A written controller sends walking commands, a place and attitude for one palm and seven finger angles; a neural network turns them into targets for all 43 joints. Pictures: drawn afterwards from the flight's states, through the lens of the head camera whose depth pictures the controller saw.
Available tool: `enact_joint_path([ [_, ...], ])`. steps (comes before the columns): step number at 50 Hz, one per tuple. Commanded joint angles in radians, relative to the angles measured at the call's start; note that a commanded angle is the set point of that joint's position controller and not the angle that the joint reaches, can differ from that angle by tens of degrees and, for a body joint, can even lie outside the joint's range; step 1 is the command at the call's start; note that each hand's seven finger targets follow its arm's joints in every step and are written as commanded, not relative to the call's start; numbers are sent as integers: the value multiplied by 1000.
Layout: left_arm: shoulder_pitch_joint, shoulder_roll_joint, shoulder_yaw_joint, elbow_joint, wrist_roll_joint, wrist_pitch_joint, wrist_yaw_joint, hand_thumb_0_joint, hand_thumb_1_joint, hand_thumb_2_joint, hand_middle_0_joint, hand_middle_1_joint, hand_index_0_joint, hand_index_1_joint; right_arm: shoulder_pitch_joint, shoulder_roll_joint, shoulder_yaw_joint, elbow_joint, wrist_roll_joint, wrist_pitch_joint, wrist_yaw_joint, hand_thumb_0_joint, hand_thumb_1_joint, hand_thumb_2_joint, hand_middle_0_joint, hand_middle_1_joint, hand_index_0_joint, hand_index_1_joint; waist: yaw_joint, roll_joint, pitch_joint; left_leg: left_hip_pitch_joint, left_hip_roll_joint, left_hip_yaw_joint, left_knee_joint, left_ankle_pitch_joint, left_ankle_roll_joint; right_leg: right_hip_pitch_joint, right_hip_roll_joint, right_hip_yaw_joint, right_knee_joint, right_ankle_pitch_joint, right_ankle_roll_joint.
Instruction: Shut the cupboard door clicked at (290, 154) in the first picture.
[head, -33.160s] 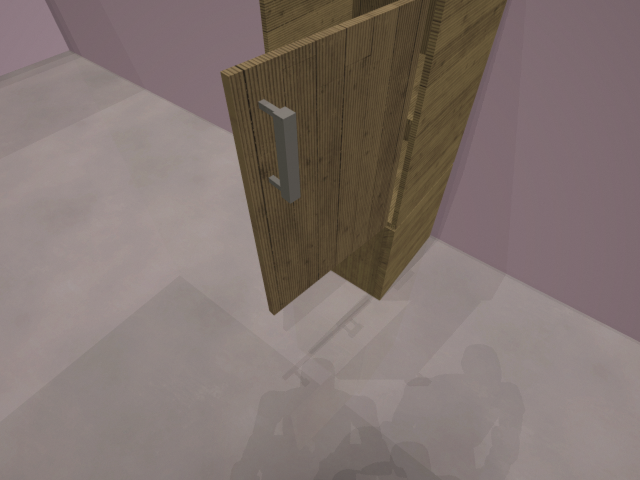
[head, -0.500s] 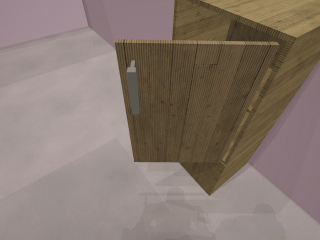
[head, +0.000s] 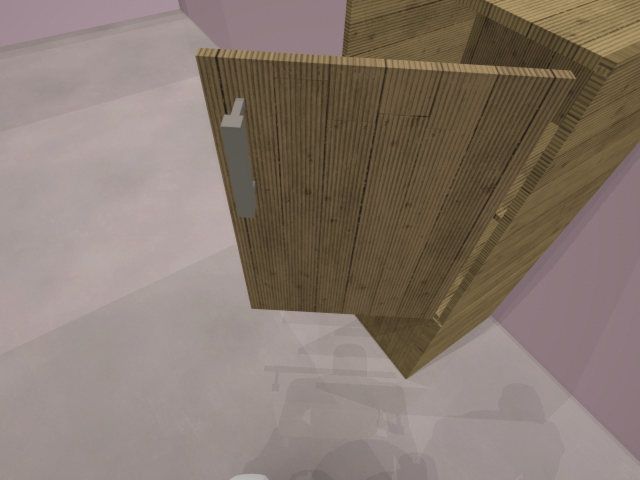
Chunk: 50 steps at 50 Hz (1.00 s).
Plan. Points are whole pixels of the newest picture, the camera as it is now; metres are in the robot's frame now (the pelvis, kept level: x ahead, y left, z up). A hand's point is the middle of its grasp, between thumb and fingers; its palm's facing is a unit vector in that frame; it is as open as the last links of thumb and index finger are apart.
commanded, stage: shuffle to correct the standing spot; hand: left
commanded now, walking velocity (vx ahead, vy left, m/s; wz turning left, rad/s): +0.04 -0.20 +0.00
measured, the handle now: (243, 161) +0.47 +0.14 +0.13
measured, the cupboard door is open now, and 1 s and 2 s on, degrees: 53 53 53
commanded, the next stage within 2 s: come to a stop and stand still in 0.34 s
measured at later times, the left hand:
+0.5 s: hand out of the picture +0.08 +0.14 -0.17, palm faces +0.02 -0.99 -0.15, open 7.3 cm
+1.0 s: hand out of the picture +0.01 +0.12 -0.18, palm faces +0.09 -0.97 -0.22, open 7.3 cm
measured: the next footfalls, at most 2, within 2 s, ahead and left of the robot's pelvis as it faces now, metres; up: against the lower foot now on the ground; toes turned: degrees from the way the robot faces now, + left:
left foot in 0.18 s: +0.07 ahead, +0.07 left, +0.00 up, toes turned +5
right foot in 0.62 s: +0.05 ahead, -0.22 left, +0.00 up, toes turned -2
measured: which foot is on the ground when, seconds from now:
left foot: up 0.00-0.16, down 0.18-0.62, up 0.64-1.00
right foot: down 0.00-0.18, up 0.20-0.60, down 0.62-1.00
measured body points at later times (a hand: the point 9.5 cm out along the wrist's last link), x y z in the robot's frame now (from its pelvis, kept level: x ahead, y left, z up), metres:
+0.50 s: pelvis +0.02 -0.04 +0.02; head +0.05 +0.00 +0.46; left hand +0.08 +0.19 -0.15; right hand +0.03 -0.28 -0.12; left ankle +0.03 +0.06 -0.73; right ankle +0.00 -0.23 -0.65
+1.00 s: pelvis +0.01 -0.06 +0.00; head +0.04 -0.05 +0.45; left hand +0.00 +0.17 -0.16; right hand +0.09 -0.30 -0.14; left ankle +0.02 +0.03 -0.72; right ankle +0.01 -0.22 -0.73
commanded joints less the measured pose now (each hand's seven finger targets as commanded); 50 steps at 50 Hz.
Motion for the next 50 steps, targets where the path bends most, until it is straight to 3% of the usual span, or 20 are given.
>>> enact_joint_path([
  [1, 127, 114, 24, -25, 6, -4, 20, 0, 900, 900, -200, -300, -200, -300, -66, -54, -17, -98, -3, -28, -6, 0, -900, -900, 200, 300, 200, 300, 23, -47, -39, -166, -4, 35, 77, 6, -1, 156, -271, 243, -108, 851, -155],
  [7, 52, 107, 20, -56, -2, 6, 11, 0, 900, 900, -200, -300, -200, -300, 96, -53, -17, -58, 0, -40, -18, 0, -900, -900, 200, 300, 200, 300, -77, -22, -97, 216, -6, 52, -433, 341, 18, 7, -170, 161, 56, 755, -51],
  [8, 66, 94, 24, -58, -13, 4, 5, 0, 900, 900, -200, -300, -200, -300, 183, -112, -27, -37, -7, -43, -28, 0, -900, -900, 200, 300, 200, 300, -109, 54, -156, 421, 114, -74, -509, 524, 61, -116, -136, 139, 216, 559, 5],
  [9, 111, 45, 19, -63, -21, 3, -1, 0, 900, 900, -200, -300, -200, -300, 212, -199, -44, -38, -11, -47, -35, 0, -900, -900, 200, 300, 200, 300, -93, 319, -171, 520, 443, -446, -538, 903, 207, -344, -42, 37, 491, -90, 85],
  [10, 93, 117, 31, -78, -6, 11, 6, 0, 900, 900, -200, -300, -200, -300, 211, -213, -38, -56, -6, -34, -32, 0, -900, -900, 200, 300, 200, 300, -99, 198, -157, 436, 539, -533, -548, 1001, 309, -371, -53, 114, 674, -246, 91],
  [13, 17, 88, 41, -78, 14, 31, -5, 0, 900, 900, -200, -300, -200, -300, 45, -139, -15, -98, -11, -47, -32, 0, -900, -900, 200, 300, 200, 300, -20, 100, 75, 116, 392, -329, -611, 835, 239, -401, -106, 137, 781, -76, 117],
  [17, 42, 40, 34, -68, 9, 51, -18, 0, 900, 900, -200, -300, -200, -300, 30, -121, -22, -114, -16, -56, -17, 0, -900, -900, 200, 300, 200, 300, 11, 125, 4, 80, 236, -113, -612, 777, 154, -324, -112, 73, 734, 80, 144],
  [23, -109, 43, 22, -121, -2, 47, -17, 0, 900, 900, -200, -300, -200, -300, 97, -185, -47, -116, -29, -30, 3, 0, -900, -900, 200, 300, 200, 300, -48, 215, -36, 172, 214, -135, -606, 653, 150, -293, -133, 0, 425, 5, 162],
  [27, -113, 40, 12, -119, -18, 5, -10, 0, 900, 900, -200, -300, -200, -300, 59, -178, -46, -126, -27, -21, 20, 0, -900, -900, 200, 300, 200, 300, -29, 281, -61, 143, 168, -144, -553, 489, 120, -121, -106, -39, 98, -15, 149],
  [29, -30, 91, 21, -77, -18, -20, -4, 0, 900, 900, -200, -300, -200, -300, 68, -147, -39, -116, -15, -18, 29, 0, -900, -900, 200, 300, 200, 300, 10, 129, -116, 60, 82, -95, -440, 293, 40, 88, -123, -20, -127, 164, 152],
  [31, -19, 221, 35, -78, -9, -33, 10, 0, 900, 900, -200, -300, -200, -300, 76, -44, -17, -145, 0, -8, 32, 0, -900, -900, 200, 300, 200, 300, 10, -257, -89, -106, -25, -6, -223, -30, -27, 84, -447, 328, -245, 235, 67],
  [32, -30, 235, 35, -97, -8, -26, 7, 0, 900, 900, -200, -300, -200, -300, 54, -68, -25, -160, -4, 3, 32, 0, -900, -900, 200, 300, 200, 300, 24, -178, -63, -84, -13, -53, -143, -58, -18, -8, -495, 349, -272, 199, 9],
  [33, -66, 232, 31, -100, -2, -19, 1, 0, 900, 900, -200, -300, -200, -300, 61, -51, -24, -153, -7, -2, 42, 0, -900, -900, 200, 300, 200, 300, -2, -99, -17, -78, -22, -39, -86, -21, -12, -75, -468, 296, -256, 155, -16],
  [34, -68, 215, 39, -93, -7, -35, 5, 0, 900, 900, -200, -300, -200, -300, 53, -64, -27, -138, -12, 9, 41, 0, -900, -900, 200, 300, 200, 300, 6, -305, -17, -142, -28, -33, -23, 14, -28, -24, -419, 338, -248, 316, 11],
  [35, -70, 179, 29, -87, -12, -41, 10, 0, 900, 900, -200, -300, -200, -300, 70, -95, -34, -120, -10, 11, 39, 0, -900, -900, 200, 300, 200, 300, -8, -323, -8, -155, -14, -49, 17, 56, -35, 9, -404, 288, -218, 461, 20],
  [39, -26, 186, 40, -89, -9, -38, 25, 0, 900, 900, -200, -300, -200, -300, 36, -96, -35, -125, 0, 14, 47, 0, -900, -900, 200, 300, 200, 300, 15, -169, -55, -182, -24, -22, 88, 104, -60, 117, -415, 207, -119, 769, -37],
  [45, -41, 210, 54, -100, 4, -15, 34, 0, 900, 900, -200, -300, -200, -300, -28, -70, -31, -171, 5, 19, 54, 0, -900, -900, 200, 300, 200, 300, 19, -193, -39, -76, -24, -18, -90, 111, -55, -2, -420, 212, -134, 493, -63],
  [48, -77, 204, 53, -106, 1, -3, 29, 0, 900, 900, -200, -300, -200, -300, 38, -53, -28, -147, 8, 5, 47, 0, -900, -900, 200, 300, 200, 300, -23, -182, -40, 177, -59, 23, -362, 264, -42, -159, -353, 176, -81, 304, -8],
  [49, -59, 186, 25, -89, -3, -31, 70, 0, 900, 900, -200, -300, -200, -300, 47, -146, -22, -204, 3, -19, 48, 0, -900, -900, 200, 300, 200, 300, -69, 71, -138, 188, 3, 10, -403, 278, -42, -18, -313, 193, 37, 560, 28],
  [50, -60, 210, 22, -134, -13, -25, 58, 0, 900, 900, -200, -300, -200, -300, 42, -136, -24, -230, 1, -22, 49, 0, -900, -900, 200, 300, 200, 300, -50, 180, -184, 190, 30, -34, -471, 314, -18, -31, -252, 96, 137, 308, 51],
])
